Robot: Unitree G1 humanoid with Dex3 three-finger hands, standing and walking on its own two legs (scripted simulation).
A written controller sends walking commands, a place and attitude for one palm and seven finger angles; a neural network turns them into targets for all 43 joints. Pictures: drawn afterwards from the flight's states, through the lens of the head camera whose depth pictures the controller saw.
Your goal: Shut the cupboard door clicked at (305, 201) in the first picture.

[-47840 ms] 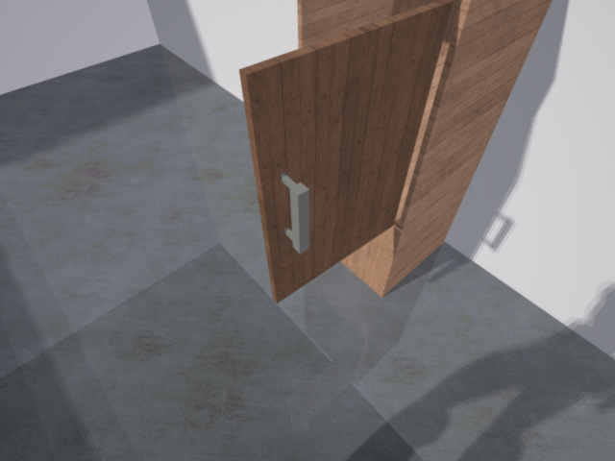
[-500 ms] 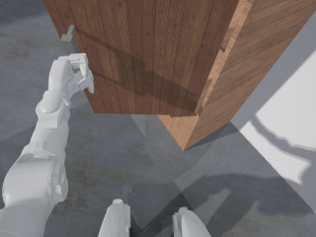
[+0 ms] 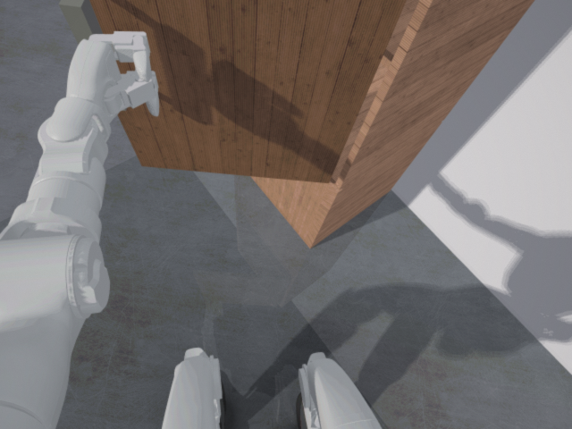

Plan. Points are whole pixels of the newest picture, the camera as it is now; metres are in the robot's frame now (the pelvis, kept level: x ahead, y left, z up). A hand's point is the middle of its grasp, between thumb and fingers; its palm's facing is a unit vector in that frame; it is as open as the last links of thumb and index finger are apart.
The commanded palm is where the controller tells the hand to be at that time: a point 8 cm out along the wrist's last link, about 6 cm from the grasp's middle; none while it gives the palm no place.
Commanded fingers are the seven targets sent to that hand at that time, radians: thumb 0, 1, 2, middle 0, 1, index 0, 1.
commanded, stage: push the door shut along its arc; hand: left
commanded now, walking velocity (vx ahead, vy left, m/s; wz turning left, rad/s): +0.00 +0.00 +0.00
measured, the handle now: (104, 49) +0.61 +0.19 +0.10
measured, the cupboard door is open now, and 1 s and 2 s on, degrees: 50 41 41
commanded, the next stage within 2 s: pull the fist back off the door in 0.64 s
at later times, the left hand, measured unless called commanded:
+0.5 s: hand (185, 50) +0.59 +0.09 +0.11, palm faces -0.31 -0.95 -0.04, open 3.0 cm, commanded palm +0.60 +0.11 +0.10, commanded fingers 0.00 0.90 0.90 -1.30 -1.50 -1.30 -1.50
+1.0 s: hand (195, 43) +0.63 +0.08 +0.10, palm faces +0.12 -0.99 -0.06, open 2.8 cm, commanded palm +0.60 +0.09 +0.10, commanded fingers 0.00 0.90 0.90 -1.30 -1.50 -1.30 -1.50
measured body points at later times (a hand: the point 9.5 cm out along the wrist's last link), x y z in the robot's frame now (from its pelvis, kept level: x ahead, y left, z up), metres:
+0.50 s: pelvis +0.00 +0.00 -0.02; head +0.18 +0.01 +0.39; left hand +0.61 +0.14 +0.12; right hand -0.03 -0.26 -0.12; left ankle +0.09 +0.12 -0.62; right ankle +0.01 -0.14 -0.62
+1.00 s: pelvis +0.00 -0.01 -0.02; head +0.19 +0.01 +0.39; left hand +0.61 +0.13 +0.11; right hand -0.05 -0.25 -0.12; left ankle +0.09 +0.12 -0.62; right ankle +0.01 -0.14 -0.62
